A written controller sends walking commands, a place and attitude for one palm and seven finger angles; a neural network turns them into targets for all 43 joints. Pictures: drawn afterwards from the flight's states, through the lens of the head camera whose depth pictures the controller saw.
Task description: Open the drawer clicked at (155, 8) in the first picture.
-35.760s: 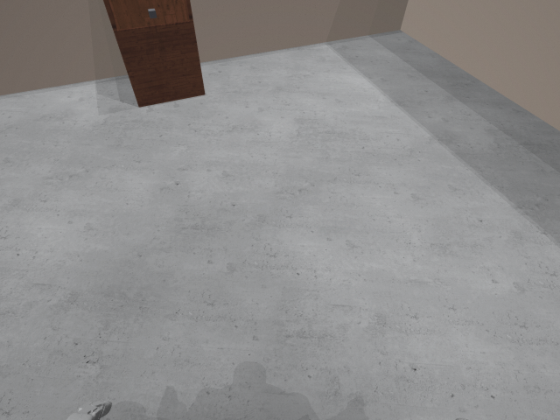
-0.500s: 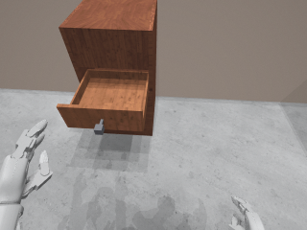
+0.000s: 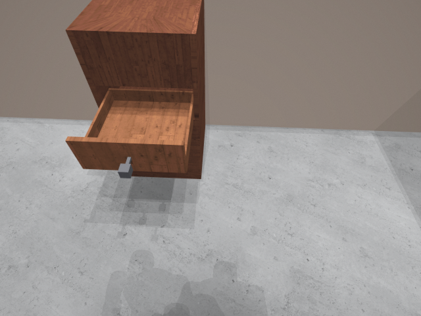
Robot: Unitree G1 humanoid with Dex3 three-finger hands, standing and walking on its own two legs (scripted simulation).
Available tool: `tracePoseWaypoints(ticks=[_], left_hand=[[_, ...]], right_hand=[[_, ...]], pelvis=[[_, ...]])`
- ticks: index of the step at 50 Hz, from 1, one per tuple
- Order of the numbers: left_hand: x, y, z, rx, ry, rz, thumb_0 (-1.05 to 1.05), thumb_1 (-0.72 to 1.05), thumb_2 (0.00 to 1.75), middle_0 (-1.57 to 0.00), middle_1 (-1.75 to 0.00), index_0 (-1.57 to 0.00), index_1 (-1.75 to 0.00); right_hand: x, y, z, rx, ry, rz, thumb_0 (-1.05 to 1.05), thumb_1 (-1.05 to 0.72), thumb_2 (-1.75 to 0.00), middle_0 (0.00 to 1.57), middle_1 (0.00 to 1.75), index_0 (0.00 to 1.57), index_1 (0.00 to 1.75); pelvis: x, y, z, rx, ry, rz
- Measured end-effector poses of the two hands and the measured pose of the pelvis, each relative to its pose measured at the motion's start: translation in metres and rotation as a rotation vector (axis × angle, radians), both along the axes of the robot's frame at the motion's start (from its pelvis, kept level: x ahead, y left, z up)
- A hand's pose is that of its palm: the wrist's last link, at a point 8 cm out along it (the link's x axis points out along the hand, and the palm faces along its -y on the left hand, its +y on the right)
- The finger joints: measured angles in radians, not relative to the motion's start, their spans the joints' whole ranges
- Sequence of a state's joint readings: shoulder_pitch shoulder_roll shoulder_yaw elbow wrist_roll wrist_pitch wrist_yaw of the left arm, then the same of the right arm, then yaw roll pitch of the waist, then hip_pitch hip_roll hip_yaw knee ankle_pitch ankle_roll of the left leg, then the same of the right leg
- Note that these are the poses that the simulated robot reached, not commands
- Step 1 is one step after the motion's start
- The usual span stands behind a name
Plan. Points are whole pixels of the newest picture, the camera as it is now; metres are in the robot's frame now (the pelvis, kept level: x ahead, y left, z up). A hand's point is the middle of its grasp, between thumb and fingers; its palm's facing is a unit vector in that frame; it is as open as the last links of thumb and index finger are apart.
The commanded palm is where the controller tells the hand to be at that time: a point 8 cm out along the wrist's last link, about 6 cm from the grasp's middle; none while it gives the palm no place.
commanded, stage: let the arm hang, fingers relaxed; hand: left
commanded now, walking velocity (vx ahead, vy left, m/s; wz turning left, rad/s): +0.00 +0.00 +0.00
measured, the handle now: (126, 166) +0.58 +0.32 -0.22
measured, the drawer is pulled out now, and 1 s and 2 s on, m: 0.30 0.30 0.30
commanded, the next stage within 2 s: look to check the result in 0.54 s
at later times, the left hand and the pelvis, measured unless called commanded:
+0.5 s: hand out of the picture +0.03 +0.18 -0.17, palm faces +0.03 -0.98 -0.22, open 7.3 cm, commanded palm none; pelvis +0.01 +0.00 +0.00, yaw -1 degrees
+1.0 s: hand out of the picture +0.05 +0.19 -0.17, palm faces +0.03 -0.97 -0.23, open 7.4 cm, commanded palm none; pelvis +0.03 +0.00 +0.00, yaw +0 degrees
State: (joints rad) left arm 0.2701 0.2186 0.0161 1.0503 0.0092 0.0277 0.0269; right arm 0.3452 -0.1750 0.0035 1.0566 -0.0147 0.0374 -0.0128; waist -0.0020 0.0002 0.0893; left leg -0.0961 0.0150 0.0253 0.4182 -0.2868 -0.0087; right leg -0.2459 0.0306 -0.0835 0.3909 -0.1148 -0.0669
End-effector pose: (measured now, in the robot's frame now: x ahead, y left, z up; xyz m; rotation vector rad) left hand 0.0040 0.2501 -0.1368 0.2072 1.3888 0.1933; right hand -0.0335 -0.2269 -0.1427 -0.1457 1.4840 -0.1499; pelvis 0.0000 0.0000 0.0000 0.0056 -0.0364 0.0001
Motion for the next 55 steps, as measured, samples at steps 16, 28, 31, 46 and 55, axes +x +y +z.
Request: tracePoseWaypoints(ticks=[16, 28, 31, 46, 55], left_hand=[[0.013, -0.021, -0.001, -0.022, -0.025, 0.003, 0.01, 0.91, 0.9, -0.2, -0.3, -0.2, -0.3], [0.022, -0.026, -0.006, -0.045, -0.017, 0.011, 0.01, 0.92, 0.9, -0.2, -0.3, -0.2, -0.3], [0.022, -0.026, -0.005, -0.044, -0.011, 0.014, 0.01, 0.91, 0.9, -0.2, -0.3, -0.2, -0.3], [0.035, -0.02, -0.003, -0.029, -0.018, 0.015, 0.01, 0.91, 0.9, -0.2, -0.3, -0.2, -0.3], [0.047, -0.014, -0.001, -0.019, -0.035, 0.008, 0.01, 0.9, 0.9, -0.2, -0.3, -0.2, -0.3]], right_hand=[[-0.009, 0.022, -0.008, 0.061, 0.004, -0.046, 0.0, -0.91, -0.9, 0.2, 0.3, 0.2, 0.29], [-0.004, 0.013, -0.002, 0.021, 0.019, -0.054, 0.0, -0.91, -0.9, 0.2, 0.3, 0.19, 0.29], [0.001, 0.013, -0.003, 0.019, 0.014, -0.05, 0.0, -0.91, -0.9, 0.2, 0.3, 0.19, 0.29], [0.041, 0.007, -0.004, 0.011, -0.049, -0.022, 0.0, -0.91, -0.9, 0.2, 0.3, 0.19, 0.29], [0.053, -0.002, -0.002, -0.01, -0.06, -0.01, 0.0, -0.91, -0.9, 0.2, 0.3, 0.2, 0.29]], pelvis=[[0.002, -0.003, 0.001, 0.005, 0.004, -0.012], [0.013, -0.003, 0.001, 0.001, 0.008, -0.008], [0.015, -0.003, 0.001, 0.0, 0.009, -0.007], [0.025, -0.002, 0.002, -0.003, 0.009, -0.002], [0.028, -0.002, 0.003, -0.006, 0.012, -0.001]])
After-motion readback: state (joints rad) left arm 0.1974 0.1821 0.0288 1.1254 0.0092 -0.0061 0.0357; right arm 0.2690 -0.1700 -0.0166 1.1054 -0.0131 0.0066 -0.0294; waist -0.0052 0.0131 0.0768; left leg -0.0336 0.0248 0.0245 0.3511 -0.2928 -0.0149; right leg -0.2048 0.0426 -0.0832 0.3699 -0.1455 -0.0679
